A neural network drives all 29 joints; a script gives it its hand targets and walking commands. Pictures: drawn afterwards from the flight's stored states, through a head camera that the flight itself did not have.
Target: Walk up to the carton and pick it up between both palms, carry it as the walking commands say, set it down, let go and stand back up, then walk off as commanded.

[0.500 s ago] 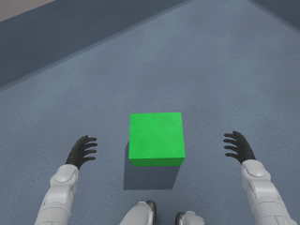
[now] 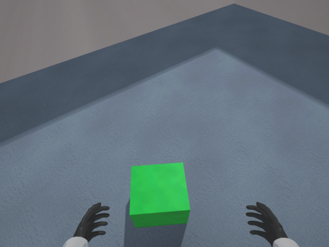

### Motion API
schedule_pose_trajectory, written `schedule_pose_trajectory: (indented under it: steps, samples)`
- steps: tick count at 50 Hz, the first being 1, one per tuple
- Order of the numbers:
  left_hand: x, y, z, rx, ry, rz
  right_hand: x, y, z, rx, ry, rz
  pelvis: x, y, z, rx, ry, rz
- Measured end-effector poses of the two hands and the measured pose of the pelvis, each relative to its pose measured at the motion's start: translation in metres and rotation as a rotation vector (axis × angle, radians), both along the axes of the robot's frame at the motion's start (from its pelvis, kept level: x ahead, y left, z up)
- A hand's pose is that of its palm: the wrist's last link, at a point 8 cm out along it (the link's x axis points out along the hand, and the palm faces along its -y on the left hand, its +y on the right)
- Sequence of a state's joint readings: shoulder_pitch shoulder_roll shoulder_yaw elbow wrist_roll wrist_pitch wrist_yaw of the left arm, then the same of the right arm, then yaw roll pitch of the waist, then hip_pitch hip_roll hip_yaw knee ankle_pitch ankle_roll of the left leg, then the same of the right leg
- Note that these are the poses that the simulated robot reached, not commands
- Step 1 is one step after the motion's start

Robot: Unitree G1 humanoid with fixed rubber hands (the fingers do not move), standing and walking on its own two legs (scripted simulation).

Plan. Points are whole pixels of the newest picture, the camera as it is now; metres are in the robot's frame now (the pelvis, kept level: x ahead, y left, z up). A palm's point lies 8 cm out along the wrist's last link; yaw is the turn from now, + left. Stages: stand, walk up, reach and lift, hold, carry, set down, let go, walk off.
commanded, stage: let go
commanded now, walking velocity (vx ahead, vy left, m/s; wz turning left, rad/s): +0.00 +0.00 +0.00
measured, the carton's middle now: (159, 195) +0.50 +0.08 -0.65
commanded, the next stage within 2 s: stand in 0.26 s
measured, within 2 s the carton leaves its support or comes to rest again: neither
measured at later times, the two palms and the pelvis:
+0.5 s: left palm out of the picture +0.13 +0.30 -0.09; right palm out of the picture +0.12 -0.24 -0.11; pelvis +0.04 +0.02 +0.00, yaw +2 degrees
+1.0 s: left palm out of the picture +0.03 +0.30 -0.13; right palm out of the picture +0.09 -0.21 -0.14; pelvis +0.06 +0.04 +0.00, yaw +5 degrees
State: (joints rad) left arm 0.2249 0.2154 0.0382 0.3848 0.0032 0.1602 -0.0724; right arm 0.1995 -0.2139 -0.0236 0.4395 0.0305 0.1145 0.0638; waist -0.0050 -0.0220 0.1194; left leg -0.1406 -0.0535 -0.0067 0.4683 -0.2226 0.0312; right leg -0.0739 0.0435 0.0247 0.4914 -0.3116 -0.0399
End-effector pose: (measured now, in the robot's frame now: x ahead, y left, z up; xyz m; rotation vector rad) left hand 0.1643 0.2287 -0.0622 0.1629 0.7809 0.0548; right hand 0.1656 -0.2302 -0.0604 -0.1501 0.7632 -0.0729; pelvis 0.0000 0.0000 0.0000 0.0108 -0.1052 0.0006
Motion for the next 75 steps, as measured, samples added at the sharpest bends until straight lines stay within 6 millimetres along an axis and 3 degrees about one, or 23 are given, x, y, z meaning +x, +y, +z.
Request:
schedule_pose_trajectory:
  steps: [12, 16, 20, 24, 36, 46, 54, 66, 75]
  samples:
    - [0.000, 0.011, -0.004, 0.025, 0.036, 0.028, 0.000, 0.011, -0.003, -0.011, 0.011, -0.014, 0.001, 0.008, -0.001, -0.009, -0.020, -0.008]
    - [-0.001, 0.027, -0.006, 0.094, 0.006, 0.038, -0.014, 0.002, -0.014, -0.110, 0.065, 0.006, 0.010, 0.011, 0.001, 0.000, 0.061, 0.005]
    - [-0.016, 0.054, -0.013, 0.160, 0.039, 0.074, -0.040, -0.009, -0.035, -0.134, 0.193, 0.004, 0.022, 0.015, 0.001, 0.009, 0.117, 0.027]
    - [-0.033, 0.068, -0.023, 0.180, 0.120, 0.121, -0.048, -0.008, -0.047, -0.127, 0.276, 0.005, 0.038, 0.018, 0.000, 0.009, 0.141, 0.040]
    - [-0.057, 0.066, -0.050, 0.127, 0.254, 0.185, -0.026, 0.006, -0.061, -0.132, 0.333, 0.000, 0.060, 0.028, -0.004, -0.005, 0.143, 0.061]
    - [-0.105, 0.084, -0.063, 0.150, 0.425, 0.248, -0.053, 0.016, -0.073, -0.119, 0.461, 0.005, 0.058, 0.035, -0.005, -0.007, 0.131, 0.081]
    - [-0.146, 0.062, -0.078, 0.084, 0.567, 0.246, -0.087, 0.026, -0.077, -0.125, 0.576, -0.015, 0.055, 0.040, -0.003, -0.016, 0.110, 0.088]
    - [-0.168, 0.046, -0.091, 0.028, 0.613, 0.228, -0.110, 0.038, -0.077, -0.128, 0.597, -0.018, 0.037, 0.046, -0.003, -0.020, 0.076, 0.094]
    - [-0.228, 0.033, -0.087, 0.002, 0.779, 0.237, -0.149, 0.055, -0.081, -0.078, 0.696, -0.028, 0.026, 0.048, -0.001, -0.017, 0.087, 0.097]
